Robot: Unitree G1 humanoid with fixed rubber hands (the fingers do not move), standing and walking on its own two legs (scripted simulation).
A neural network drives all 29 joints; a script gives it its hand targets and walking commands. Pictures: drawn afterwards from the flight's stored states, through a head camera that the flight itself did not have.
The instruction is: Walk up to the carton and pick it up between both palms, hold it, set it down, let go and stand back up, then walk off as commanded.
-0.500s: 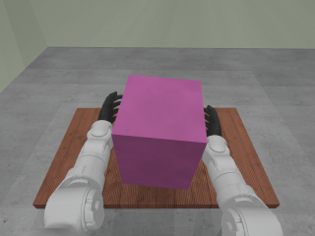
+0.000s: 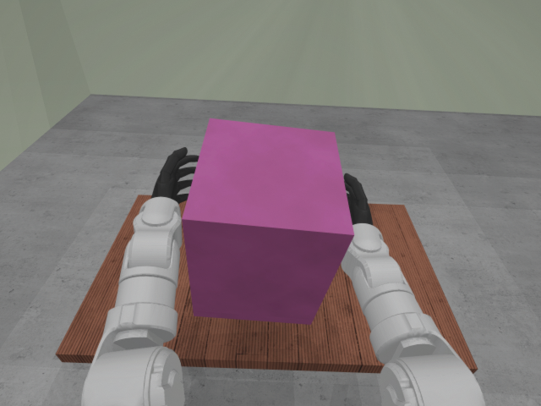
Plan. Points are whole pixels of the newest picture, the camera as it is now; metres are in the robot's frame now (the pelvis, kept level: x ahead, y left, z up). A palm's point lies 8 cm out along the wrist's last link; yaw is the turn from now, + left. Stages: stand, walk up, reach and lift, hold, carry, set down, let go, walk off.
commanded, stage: reach and lift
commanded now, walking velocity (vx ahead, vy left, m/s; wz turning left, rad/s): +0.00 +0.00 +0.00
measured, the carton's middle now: (262, 226) +0.38 +0.01 +0.10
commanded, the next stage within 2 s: hold in 1.42 s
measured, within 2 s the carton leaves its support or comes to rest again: neither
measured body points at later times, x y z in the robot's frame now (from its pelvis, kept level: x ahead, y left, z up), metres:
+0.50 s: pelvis +0.00 +0.00 +0.00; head -0.05 +0.01 +0.45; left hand +0.38 +0.15 +0.19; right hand +0.37 -0.14 +0.14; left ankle +0.00 +0.12 -0.74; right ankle +0.02 -0.12 -0.74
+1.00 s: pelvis +0.00 +0.00 +0.00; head -0.06 +0.01 +0.45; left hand +0.37 +0.15 +0.19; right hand +0.37 -0.14 +0.15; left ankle +0.00 +0.12 -0.74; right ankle +0.02 -0.12 -0.74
